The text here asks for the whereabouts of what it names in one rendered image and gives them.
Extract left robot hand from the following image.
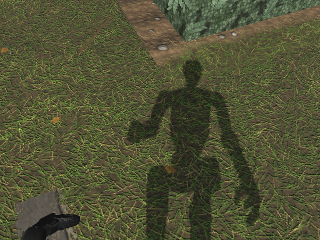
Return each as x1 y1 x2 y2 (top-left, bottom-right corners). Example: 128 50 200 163
20 213 80 240

